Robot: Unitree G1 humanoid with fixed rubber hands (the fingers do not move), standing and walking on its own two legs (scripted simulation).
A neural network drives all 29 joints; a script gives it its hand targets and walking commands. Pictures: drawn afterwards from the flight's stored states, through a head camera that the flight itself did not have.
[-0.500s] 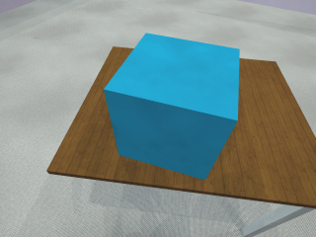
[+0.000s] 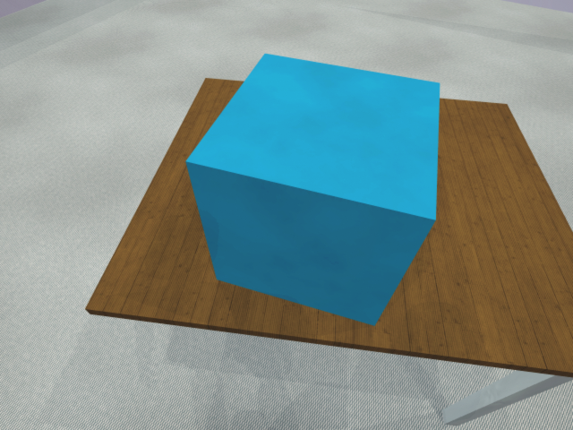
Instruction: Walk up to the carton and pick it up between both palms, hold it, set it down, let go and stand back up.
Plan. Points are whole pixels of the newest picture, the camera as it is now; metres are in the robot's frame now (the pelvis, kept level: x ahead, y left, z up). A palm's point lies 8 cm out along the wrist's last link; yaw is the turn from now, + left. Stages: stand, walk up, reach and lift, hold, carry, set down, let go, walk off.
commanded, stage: stand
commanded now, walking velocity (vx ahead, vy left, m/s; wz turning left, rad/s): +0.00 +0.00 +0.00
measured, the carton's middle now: (319, 189) +0.49 -0.05 +0.04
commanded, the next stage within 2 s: none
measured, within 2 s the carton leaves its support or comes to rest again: neither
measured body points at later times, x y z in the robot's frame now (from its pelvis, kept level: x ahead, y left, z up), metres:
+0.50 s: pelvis +0.00 +0.00 +0.00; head +0.02 +0.00 +0.45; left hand +0.00 +0.24 -0.16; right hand +0.03 -0.25 -0.15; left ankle +0.03 +0.14 -0.74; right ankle -0.03 -0.08 -0.74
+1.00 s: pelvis +0.00 -0.01 +0.00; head +0.02 -0.01 +0.45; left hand -0.01 +0.23 -0.16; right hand +0.03 -0.24 -0.15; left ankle +0.03 +0.14 -0.74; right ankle -0.03 -0.08 -0.74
